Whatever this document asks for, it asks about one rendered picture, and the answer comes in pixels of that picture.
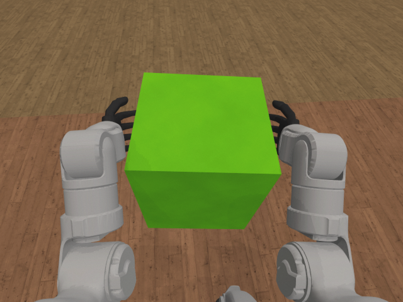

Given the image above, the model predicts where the robot right hand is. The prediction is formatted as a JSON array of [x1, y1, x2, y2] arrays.
[[269, 100, 300, 155]]

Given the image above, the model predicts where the robot right upper arm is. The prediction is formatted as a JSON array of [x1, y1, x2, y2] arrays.
[[276, 242, 388, 302]]

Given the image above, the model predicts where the robot left hand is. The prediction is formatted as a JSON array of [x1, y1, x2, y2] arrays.
[[102, 97, 136, 152]]

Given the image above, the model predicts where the robot right forearm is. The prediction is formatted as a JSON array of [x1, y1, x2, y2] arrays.
[[278, 124, 355, 279]]

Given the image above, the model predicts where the carton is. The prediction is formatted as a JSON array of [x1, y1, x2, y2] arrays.
[[124, 72, 281, 229]]

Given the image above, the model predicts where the robot left upper arm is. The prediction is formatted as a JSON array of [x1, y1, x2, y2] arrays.
[[34, 241, 136, 302]]

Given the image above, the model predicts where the robot right shin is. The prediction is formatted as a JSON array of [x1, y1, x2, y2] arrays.
[[225, 286, 240, 293]]

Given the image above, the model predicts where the robot left forearm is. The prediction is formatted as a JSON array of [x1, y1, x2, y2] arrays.
[[57, 121, 126, 290]]

